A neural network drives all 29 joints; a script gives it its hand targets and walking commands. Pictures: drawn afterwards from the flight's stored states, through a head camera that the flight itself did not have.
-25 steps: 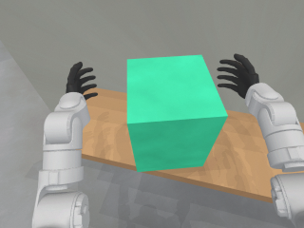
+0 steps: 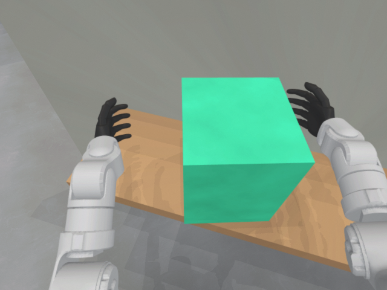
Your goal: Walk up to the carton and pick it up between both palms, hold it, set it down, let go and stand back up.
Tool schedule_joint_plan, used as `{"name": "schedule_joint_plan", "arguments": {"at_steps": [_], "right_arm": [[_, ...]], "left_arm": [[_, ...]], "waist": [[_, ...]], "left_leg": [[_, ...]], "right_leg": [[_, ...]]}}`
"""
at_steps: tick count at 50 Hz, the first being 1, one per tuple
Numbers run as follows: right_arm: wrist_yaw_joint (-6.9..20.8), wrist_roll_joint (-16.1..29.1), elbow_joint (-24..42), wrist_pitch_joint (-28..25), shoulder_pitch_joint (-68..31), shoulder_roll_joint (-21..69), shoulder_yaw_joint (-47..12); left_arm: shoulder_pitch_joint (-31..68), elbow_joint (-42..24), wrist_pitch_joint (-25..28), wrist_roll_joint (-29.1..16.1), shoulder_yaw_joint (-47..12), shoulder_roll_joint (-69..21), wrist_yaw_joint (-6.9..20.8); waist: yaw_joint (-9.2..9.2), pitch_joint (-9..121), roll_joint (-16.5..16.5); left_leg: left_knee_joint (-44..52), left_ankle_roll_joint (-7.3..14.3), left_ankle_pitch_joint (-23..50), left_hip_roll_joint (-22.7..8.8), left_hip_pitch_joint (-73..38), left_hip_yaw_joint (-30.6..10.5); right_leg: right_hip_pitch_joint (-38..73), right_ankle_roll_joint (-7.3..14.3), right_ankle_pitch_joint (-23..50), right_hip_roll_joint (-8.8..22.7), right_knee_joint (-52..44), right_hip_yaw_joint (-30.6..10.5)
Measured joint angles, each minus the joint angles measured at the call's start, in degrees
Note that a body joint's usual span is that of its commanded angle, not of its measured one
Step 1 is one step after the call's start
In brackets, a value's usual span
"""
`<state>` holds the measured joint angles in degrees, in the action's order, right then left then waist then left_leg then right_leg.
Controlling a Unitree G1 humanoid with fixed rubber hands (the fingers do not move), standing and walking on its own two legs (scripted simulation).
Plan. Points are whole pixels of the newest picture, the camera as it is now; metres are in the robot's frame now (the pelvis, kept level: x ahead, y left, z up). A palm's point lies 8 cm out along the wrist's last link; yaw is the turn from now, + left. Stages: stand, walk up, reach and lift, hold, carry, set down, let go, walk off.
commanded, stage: reach and lift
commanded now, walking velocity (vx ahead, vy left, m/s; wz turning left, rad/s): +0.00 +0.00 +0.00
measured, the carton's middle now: (228, 155) +0.38 -0.05 +0.05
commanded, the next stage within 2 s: none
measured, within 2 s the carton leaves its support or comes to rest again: neither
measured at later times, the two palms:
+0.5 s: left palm (129, 159) +0.36 +0.16 +0.05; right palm (302, 145) +0.41 -0.21 +0.07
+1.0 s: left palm (144, 152) +0.38 +0.13 +0.06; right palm (294, 131) +0.43 -0.19 +0.09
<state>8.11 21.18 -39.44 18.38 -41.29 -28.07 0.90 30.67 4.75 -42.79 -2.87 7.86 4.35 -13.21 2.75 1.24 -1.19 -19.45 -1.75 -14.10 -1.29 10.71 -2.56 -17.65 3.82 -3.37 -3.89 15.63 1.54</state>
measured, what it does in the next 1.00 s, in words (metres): stands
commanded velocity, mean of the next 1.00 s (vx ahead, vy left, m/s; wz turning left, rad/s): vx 0.00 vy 0.00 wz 0.00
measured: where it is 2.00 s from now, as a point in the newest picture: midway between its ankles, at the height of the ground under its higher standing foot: outside the picture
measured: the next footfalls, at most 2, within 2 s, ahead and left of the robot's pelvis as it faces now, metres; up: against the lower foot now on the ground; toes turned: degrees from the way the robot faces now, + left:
none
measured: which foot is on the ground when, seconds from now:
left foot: down 0.00-1.00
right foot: down 0.00-1.00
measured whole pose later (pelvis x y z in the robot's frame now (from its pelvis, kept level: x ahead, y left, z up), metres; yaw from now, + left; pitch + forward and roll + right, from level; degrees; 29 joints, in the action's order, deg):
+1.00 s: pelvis -0.01 -0.02 +0.00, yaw +0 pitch +10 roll +1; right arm -1.6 11.4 -53.3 0.5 -46.2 -14.6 2.9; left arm 36.6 35.6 -11.7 3.5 12.1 -3.6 -12.5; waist 3.0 3.1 -1.0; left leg -19.4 -3.4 -12.4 -2.3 16.6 -2.0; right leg -23.8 5.3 -2.3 -4.7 16.6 1.5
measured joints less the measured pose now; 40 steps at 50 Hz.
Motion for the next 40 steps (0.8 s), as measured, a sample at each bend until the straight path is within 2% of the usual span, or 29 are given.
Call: {"name": "schedule_joint_plan", "arguments": {"at_steps": [8, 12, 16, 19, 23, 26, 30, 33, 36, 40], "right_arm": [[-0.7, -4.46, 1.79, -5.67, 3.8, 5.38, 1.96], [-2.31, -6.35, 0.09, -8.51, 4.23, 6.68, 1.27], [-3.73, -8.03, -2.86, -12.06, 4.67, 7.78, 0.59], [-3.78, -8.43, -2.86, -14.46, 5.72, 8.47, 0.48], [-3.76, -7.52, -0.97, -17.01, 6.15, 8.39, 0.35], [-3.75, -7.66, -3.17, -17.94, 3.85, 8.15, 0.77], [-3.88, -7.61, -6.37, -16.9, 0.49, 7.92, 1.01], [-4.69, -7.82, -10.27, -16.0, -2.38, 7.91, -0.22], [-6.04, -7.99, -15.28, -14.96, -5.19, 8.26, -1.0], [-7.67, -8.99, -17.91, -15.0, -6.17, 9.89, -0.26]], "left_arm": [[-1.8, 1.79, 7.18, -0.01, -3.44, -2.13, 0.11], [-0.44, 6.14, 11.19, 1.8, -3.11, -3.45, 1.92], [0.36, 12.99, 16.72, 3.57, -0.64, -4.4, 3.07], [-0.8, 16.08, 20.85, 2.44, 0.24, -4.11, 2.61], [-2.54, 16.2, 25.43, -0.07, 0.1, -3.28, 0.75], [-1.44, 19.14, 28.24, -0.42, -0.76, -2.63, -0.24], [1.41, 22.56, 29.12, -1.0, -1.89, -2.8, -0.66], [4.57, 25.79, 29.21, -0.06, -1.7, -3.35, 0.02], [8.26, 29.96, 28.82, 2.15, -0.64, -3.9, 1.5], [10.59, 33.12, 29.02, 3.98, 1.74, -4.96, 2.08]], "waist": [[-0.45, 1.28, 2.22], [-0.5, 0.47, 2.96], [-0.22, -0.39, 2.17], [-0.04, 0.53, 1.12], [0.16, 2.5, 0.35], [0.56, 4.74, 0.66], [1.78, 7.41, 1.65], [2.59, 7.79, 2.35], [2.88, 5.57, 2.53], [2.56, 3.78, 1.41]], "left_leg": [[-1.22, -0.09, -0.28, 0.13, 3.39, -0.84], [-0.96, -0.24, 0.05, 0.09, 3.59, -0.86], [-0.59, -0.47, 0.6, -0.06, 4.31, -0.17], [-0.66, -0.73, 1.05, -0.15, 6.78, 0.4], [-1.68, -1.13, 1.28, -0.34, 10.61, 0.55], [-2.63, -1.3, 1.17, -0.38, 12.74, 0.26], [-2.71, -1.39, 1.17, -0.39, 13.19, -0.02], [-2.07, -1.49, 1.22, -0.5, 11.3, -0.22], [-0.73, -1.49, 1.52, -0.62, 7.36, -0.35], [0.0, -1.42, 1.51, -0.91, 4.69, -0.19]], "right_leg": [[-3.07, 0.08, -0.58, 0.22, 1.18, 0.82], [-3.32, 0.17, -0.36, 0.19, 1.09, 0.84], [-4.55, 0.42, 0.11, -0.01, 1.33, 0.24], [-7.31, 0.67, 0.62, -0.16, 1.68, -0.25], [-10.87, 1.01, 1.24, -0.35, 2.06, -0.31], [-12.69, 1.19, 1.29, -0.34, 2.54, 0.02], [-13.1, 1.29, 1.08, -0.31, 2.77, 0.31], [-11.28, 1.35, 0.87, -0.38, 2.45, 0.5], [-7.58, 1.4, 0.68, -0.46, 1.81, 0.62], [-5.26, 1.61, 0.27, -0.75, 1.82, 0.56]]}}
